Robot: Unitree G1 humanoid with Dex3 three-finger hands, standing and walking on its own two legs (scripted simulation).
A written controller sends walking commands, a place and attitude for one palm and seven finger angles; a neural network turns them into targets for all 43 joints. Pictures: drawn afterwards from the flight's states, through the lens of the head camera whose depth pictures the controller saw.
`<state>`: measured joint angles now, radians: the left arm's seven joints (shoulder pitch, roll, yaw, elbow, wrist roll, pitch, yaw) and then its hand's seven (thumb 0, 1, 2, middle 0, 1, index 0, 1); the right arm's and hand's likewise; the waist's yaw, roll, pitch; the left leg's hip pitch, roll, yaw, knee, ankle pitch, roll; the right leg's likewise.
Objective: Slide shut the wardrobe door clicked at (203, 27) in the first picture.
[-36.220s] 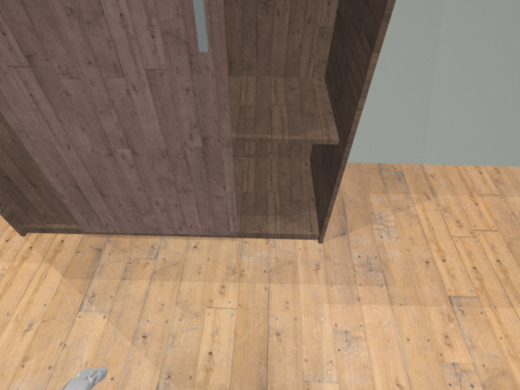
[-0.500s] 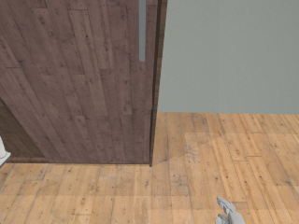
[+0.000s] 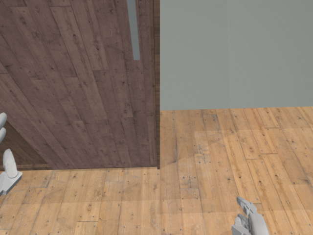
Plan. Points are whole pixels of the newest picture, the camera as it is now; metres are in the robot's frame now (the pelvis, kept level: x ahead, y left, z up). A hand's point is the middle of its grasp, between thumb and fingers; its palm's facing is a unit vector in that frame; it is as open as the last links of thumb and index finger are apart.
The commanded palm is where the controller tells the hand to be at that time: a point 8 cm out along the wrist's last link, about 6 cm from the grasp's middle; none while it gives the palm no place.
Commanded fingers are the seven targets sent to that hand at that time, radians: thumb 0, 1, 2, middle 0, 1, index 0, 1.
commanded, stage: let the arm hang, fingers relaxed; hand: left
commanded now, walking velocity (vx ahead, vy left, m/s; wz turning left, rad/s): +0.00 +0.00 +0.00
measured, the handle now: (132, 11) +0.62 +0.09 +0.27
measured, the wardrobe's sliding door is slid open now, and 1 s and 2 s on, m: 0.01 0.01 0.01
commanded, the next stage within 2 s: look to check the result in 1.16 s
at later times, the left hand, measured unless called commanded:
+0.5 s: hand out of the picture -0.07 +0.20 -0.18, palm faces +0.06 -0.98 -0.18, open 7.1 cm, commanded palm none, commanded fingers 0.00 0.90 0.90 -0.20 -0.30 -0.20 -0.30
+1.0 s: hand out of the picture -0.03 +0.22 -0.16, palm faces +0.04 -0.97 -0.23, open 7.4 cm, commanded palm none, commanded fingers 0.00 0.90 0.90 -0.20 -0.30 -0.20 -0.30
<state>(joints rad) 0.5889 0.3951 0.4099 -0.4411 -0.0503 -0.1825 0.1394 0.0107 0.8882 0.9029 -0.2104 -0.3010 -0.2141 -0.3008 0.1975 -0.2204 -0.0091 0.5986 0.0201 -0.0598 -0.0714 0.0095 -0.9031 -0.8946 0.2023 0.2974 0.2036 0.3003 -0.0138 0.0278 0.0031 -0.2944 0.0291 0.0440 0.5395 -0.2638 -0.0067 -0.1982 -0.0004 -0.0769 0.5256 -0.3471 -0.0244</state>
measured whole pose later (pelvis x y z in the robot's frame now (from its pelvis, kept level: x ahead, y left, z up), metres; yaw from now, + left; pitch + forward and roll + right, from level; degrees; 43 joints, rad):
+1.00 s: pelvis -0.05 +0.02 +0.01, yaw +2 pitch -1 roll +0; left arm 0.22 0.20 0.01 1.13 0.02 0.00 0.01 0.00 0.91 0.90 -0.20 -0.30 -0.20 -0.30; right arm 0.21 -0.20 -0.01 1.10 -0.02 0.02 -0.02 0.00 -0.91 -0.89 0.20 0.30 0.20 0.30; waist -0.01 0.02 0.03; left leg -0.26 -0.01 0.03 0.40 -0.12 0.03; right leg -0.17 -0.03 -0.09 0.43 -0.23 0.00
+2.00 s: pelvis +0.00 -0.01 +0.01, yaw +1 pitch -1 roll +0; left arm 0.14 0.25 0.02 1.14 0.01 -0.01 0.01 0.00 0.91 0.90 -0.20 -0.30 -0.20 -0.30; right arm 0.12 -0.27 0.00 1.13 -0.02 0.01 -0.02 0.00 -0.91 -0.89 0.20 0.30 0.20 0.30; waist -0.01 0.02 0.07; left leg -0.16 0.03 0.03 0.36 -0.17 -0.02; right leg -0.06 0.01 -0.09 0.33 -0.26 -0.03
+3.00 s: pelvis +0.01 -0.01 +0.01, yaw +0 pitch -1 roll +0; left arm 0.14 0.27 0.01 1.14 0.01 -0.01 0.01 0.00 0.90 0.90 -0.20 -0.30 -0.20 -0.30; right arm 0.12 -0.29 0.01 1.13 -0.01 0.01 -0.02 0.00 -0.90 -0.89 0.20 0.30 0.20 0.30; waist -0.01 0.01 0.06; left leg -0.12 0.03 0.04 0.33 -0.18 -0.03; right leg -0.02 0.02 -0.08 0.30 -0.26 -0.04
